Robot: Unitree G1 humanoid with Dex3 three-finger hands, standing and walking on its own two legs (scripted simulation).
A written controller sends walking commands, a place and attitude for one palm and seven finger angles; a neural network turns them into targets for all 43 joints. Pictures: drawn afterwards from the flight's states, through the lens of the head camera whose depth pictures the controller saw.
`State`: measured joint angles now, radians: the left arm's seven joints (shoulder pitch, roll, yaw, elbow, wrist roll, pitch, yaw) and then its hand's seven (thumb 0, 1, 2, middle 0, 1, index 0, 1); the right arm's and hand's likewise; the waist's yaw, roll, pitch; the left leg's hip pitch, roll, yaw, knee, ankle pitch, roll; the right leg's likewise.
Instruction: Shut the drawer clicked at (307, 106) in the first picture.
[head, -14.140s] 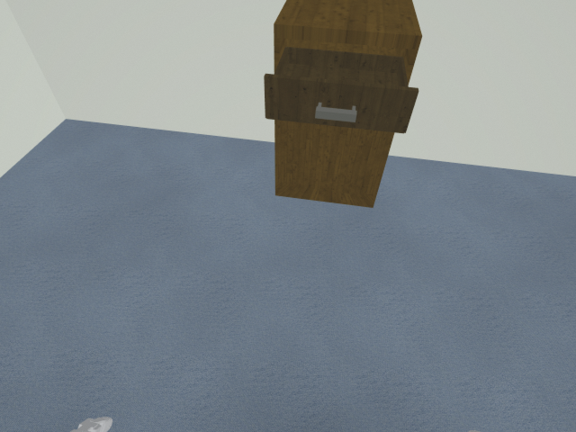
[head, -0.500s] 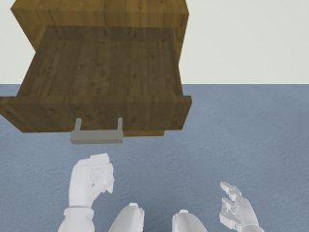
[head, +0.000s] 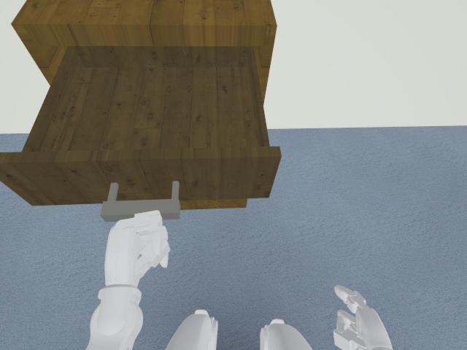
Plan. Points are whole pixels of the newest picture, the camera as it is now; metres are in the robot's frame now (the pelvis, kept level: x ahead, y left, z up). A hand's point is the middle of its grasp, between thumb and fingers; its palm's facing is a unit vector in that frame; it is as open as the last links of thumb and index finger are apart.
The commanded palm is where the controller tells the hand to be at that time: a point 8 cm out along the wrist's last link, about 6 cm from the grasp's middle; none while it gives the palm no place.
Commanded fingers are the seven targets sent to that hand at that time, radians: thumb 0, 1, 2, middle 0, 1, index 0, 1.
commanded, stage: push the drawer shut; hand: left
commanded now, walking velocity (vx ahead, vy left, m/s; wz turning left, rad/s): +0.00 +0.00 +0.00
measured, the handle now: (143, 198) +0.35 +0.18 +0.03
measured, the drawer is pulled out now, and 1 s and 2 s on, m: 0.28 0.16 0.03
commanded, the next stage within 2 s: none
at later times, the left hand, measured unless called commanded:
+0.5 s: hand (168, 214) +0.33 +0.13 +0.03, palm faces +0.10 -0.99 -0.04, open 3.0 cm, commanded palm +0.32 +0.18 +0.04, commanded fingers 0.00 0.90 0.90 -1.40 -1.60 -1.40 -1.60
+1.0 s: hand (167, 177) +0.40 +0.15 +0.03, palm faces +0.11 -0.99 -0.02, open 2.8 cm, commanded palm +0.38 +0.19 +0.04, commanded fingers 0.00 0.90 0.90 -1.40 -1.60 -1.40 -1.60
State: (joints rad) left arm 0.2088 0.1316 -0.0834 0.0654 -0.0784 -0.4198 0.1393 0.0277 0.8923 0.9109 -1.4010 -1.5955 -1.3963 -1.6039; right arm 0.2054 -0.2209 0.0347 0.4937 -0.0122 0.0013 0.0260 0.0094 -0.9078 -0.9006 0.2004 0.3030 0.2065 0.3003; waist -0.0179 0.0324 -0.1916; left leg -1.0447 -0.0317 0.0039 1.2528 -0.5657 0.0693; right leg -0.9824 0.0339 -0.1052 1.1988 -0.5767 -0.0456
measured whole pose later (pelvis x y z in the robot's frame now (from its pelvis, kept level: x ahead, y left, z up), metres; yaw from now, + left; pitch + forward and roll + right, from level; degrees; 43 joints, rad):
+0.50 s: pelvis -0.02 -0.02 +0.00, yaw +0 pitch +20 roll -2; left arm -0.12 0.19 0.04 0.40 -0.13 -0.43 0.07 -0.02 0.86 0.94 -1.40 -1.60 -1.40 -1.60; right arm 0.19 -0.24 0.04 0.57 0.00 0.01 0.00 0.01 -0.91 -0.90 0.20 0.30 0.21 0.30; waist -0.04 0.02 -0.18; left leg -1.06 -0.02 -0.01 1.24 -0.53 0.05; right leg -1.00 0.04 -0.12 1.20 -0.55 -0.07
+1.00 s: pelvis -0.01 +0.00 +0.00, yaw -1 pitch +22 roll -3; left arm -0.41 0.22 0.16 0.70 -0.11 -0.48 0.06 -0.05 0.81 0.90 -1.40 -1.60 -1.40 -1.60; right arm 0.26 -0.25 0.02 0.61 -0.01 0.03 0.02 0.01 -0.91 -0.90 0.20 0.30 0.21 0.30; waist -0.09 0.02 -0.17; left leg -1.09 -0.02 0.02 1.23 -0.53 0.07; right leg -1.04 0.05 -0.09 1.18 -0.53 -0.05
